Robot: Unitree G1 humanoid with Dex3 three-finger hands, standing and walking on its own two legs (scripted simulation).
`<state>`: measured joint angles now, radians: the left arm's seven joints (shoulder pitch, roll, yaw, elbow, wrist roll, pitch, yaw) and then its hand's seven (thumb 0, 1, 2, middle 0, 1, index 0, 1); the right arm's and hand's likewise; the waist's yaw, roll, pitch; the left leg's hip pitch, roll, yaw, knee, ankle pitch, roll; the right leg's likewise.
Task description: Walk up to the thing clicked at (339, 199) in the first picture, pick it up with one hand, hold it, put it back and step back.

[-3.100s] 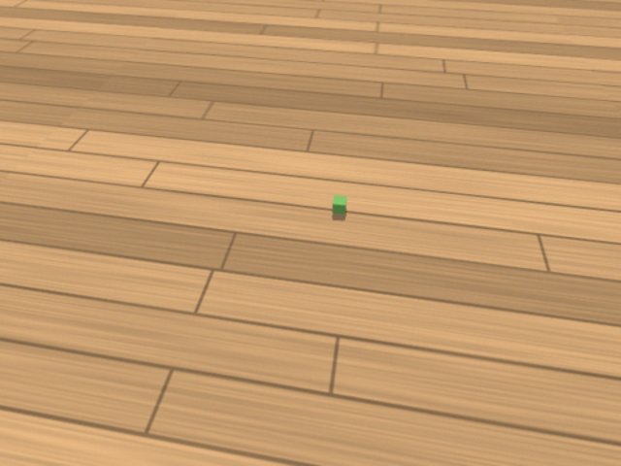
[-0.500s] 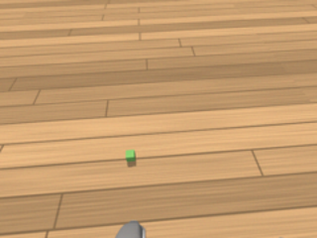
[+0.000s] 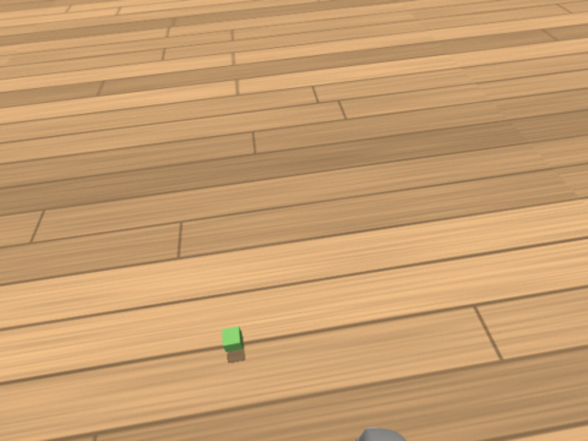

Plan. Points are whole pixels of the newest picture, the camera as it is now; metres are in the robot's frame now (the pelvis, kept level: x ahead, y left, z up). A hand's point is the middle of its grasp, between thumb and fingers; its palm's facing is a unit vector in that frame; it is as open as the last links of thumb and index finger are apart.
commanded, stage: walk up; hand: left
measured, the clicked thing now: (232, 339) +0.54 +0.27 -0.73
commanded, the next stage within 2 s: stand in 1.44 s
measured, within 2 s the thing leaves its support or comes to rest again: neither
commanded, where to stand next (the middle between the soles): +0.16 +0.03 m, yaw +1 degrees
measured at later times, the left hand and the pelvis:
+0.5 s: hand out of the picture +0.13 +0.28 -0.16, palm faces -0.01 -0.94 -0.35, open 7.3 cm; pelvis +0.05 +0.02 +0.00, yaw +1 degrees
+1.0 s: hand out of the picture +0.13 +0.28 -0.13, palm faces +0.02 -0.93 -0.36, open 7.3 cm; pelvis +0.06 +0.02 +0.02, yaw +2 degrees
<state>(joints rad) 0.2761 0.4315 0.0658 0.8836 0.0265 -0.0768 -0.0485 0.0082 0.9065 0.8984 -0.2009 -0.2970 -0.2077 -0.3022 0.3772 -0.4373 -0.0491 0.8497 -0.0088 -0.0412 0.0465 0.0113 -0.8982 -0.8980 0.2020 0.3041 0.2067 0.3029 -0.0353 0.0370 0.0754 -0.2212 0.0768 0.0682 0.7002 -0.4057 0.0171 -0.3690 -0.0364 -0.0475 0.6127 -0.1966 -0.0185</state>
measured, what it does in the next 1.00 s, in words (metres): steps on the spot: left foot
